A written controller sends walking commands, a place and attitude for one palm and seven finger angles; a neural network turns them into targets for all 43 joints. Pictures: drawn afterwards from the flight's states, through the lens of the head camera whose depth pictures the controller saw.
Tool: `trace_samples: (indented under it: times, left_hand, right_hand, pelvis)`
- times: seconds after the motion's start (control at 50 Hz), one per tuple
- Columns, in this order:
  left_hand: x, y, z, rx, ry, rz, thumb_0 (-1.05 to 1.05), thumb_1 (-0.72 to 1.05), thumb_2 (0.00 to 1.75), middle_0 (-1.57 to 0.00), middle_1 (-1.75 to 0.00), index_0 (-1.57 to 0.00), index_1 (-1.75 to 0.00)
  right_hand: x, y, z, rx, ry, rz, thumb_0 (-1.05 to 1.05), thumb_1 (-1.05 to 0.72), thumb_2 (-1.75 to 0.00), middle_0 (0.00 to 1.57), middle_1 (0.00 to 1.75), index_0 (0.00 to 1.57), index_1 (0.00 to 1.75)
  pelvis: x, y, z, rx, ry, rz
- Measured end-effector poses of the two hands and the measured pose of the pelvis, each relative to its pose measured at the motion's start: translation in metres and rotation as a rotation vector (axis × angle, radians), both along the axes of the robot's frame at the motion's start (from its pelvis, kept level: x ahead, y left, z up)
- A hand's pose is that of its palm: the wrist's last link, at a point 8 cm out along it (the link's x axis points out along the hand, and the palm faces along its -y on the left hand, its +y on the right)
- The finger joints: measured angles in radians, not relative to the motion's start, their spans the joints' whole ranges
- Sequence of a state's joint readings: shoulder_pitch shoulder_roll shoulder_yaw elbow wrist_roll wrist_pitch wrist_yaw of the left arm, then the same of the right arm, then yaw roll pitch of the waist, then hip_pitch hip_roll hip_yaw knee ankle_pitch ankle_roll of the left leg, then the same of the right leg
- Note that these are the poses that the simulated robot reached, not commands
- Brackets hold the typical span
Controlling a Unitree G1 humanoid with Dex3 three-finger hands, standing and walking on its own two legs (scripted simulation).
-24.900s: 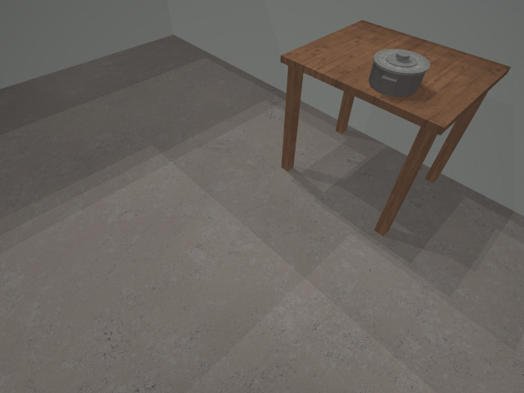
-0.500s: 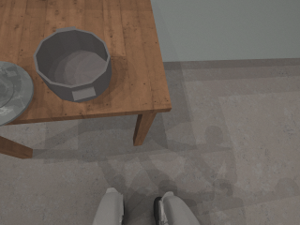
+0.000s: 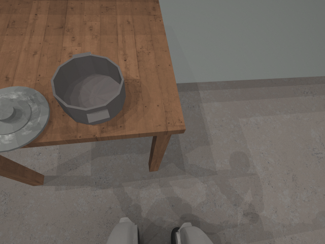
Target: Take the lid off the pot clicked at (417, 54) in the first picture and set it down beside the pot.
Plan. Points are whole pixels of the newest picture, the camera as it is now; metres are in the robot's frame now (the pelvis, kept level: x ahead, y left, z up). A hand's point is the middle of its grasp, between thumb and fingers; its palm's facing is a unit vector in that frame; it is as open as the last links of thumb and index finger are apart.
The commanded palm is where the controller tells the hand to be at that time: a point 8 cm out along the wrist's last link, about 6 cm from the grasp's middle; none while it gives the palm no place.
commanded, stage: raise the empty hand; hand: left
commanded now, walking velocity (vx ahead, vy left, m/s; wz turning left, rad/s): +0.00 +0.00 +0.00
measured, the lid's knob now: (5, 112) +0.45 +0.38 -0.04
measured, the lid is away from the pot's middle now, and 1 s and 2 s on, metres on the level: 0.22 0.22 0.22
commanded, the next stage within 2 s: draw the hand back to the body in 0.60 s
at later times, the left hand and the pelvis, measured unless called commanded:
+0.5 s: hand out of the picture +0.45 +0.39 +0.12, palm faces -0.43 -0.18 -0.88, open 10.7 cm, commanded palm +0.49 +0.39 +0.18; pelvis +0.01 +0.00 +0.01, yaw +1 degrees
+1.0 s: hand out of the picture +0.43 +0.37 +0.13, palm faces -0.42 -0.16 -0.89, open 10.7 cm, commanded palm +0.43 +0.37 +0.19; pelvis +0.01 -0.01 +0.02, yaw +1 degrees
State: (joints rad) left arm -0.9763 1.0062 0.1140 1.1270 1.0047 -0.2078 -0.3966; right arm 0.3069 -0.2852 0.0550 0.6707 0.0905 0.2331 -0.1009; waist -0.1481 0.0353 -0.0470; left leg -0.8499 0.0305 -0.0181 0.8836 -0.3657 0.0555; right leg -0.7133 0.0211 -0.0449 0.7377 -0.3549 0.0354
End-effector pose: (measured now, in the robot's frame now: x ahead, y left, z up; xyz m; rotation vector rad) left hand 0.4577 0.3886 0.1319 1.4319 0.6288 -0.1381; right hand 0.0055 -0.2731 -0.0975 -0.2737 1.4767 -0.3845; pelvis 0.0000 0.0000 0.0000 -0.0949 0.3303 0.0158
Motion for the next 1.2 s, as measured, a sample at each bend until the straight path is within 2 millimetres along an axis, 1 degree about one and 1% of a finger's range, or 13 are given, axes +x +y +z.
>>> trace_samples:
  times: [0.08,0.22,0.44,0.6,0.66,0.74,0.82,0.9,0.98,1.2]
  left_hand:
    - [-0.004,0.002,0.008,0.008,0.007,0.016,0.00,0.26,0.08,-0.25,-1.07,-0.25,-1.07]
    - [-0.007,0.000,0.022,-0.001,0.002,0.026,0.00,0.26,0.08,-0.25,-1.07,-0.25,-1.07]
    - [-0.003,0.001,0.036,0.008,0.000,0.049,0.00,0.26,0.08,-0.25,-1.07,-0.25,-1.07]
    - [0.001,0.002,0.057,0.007,-0.027,0.068,0.00,0.26,0.08,-0.25,-1.07,-0.25,-1.07]
    - [0.000,0.001,0.057,0.014,-0.004,0.076,0.00,0.26,0.08,-0.25,-1.07,-0.25,-1.07]
    - [-0.001,-0.002,0.051,0.008,0.019,0.077,0.00,0.26,0.08,-0.25,-1.07,-0.25,-1.07]
    - [-0.003,-0.007,0.050,-0.007,-0.003,0.054,0.00,0.26,0.08,-0.25,-1.07,-0.25,-1.07]
    - [-0.010,-0.009,0.051,-0.010,-0.025,0.037,0.00,0.26,0.08,-0.25,-1.07,-0.25,-1.07]
    - [-0.022,-0.011,0.053,0.010,-0.031,0.023,0.00,0.26,0.08,-0.25,-1.07,-0.25,-1.07]
    - [-0.063,-0.019,0.051,-0.003,-0.034,0.004,0.00,0.26,0.08,-0.25,-1.07,-0.25,-1.07]
  right_hand:
    - [0.003,-0.002,0.002,0.002,-0.012,0.001,0.01,-0.91,-0.90,0.20,0.30,0.21,0.30]
    - [0.010,-0.005,0.005,0.001,-0.034,0.008,0.01,-0.91,-0.90,0.20,0.30,0.21,0.30]
    - [0.018,-0.009,0.011,-0.010,-0.065,0.016,0.01,-0.91,-0.90,0.20,0.30,0.21,0.30]
    - [0.020,-0.007,0.012,0.006,-0.066,0.009,0.01,-0.91,-0.90,0.20,0.30,0.21,0.30]
    - [0.022,-0.005,0.011,0.020,-0.067,0.010,0.01,-0.91,-0.90,0.20,0.30,0.21,0.30]
    - [0.024,-0.004,0.010,0.032,-0.072,0.010,0.01,-0.91,-0.90,0.20,0.30,0.21,0.30]
    - [0.029,-0.004,0.011,0.037,-0.084,0.010,0.01,-0.91,-0.90,0.20,0.30,0.21,0.30]
    - [0.036,-0.004,0.012,0.046,-0.110,0.016,0.01,-0.91,-0.90,0.20,0.30,0.21,0.30]
    - [0.047,-0.005,0.013,0.057,-0.137,0.034,0.01,-0.91,-0.90,0.20,0.30,0.21,0.30]
    - [0.087,-0.006,0.017,0.073,-0.246,0.112,0.01,-0.91,-0.90,0.20,0.30,0.21,0.30]
  pelvis:
    - [0.001,-0.001,0.002,0.003,-0.011,0.002]
    - [0.001,-0.002,0.007,0.008,-0.031,0.006]
    - [0.003,-0.004,0.011,0.012,-0.043,0.005]
    - [0.009,-0.003,0.015,0.014,-0.049,0.005]
    - [0.010,-0.003,0.015,0.018,-0.053,0.004]
    - [0.011,-0.004,0.016,0.022,-0.057,0.001]
    - [0.012,-0.005,0.018,0.024,-0.061,0.000]
    - [0.012,-0.006,0.019,0.026,-0.072,0.001]
    - [0.012,-0.007,0.021,0.029,-0.089,0.006]
    - [0.004,-0.011,0.026,0.041,-0.146,0.027]
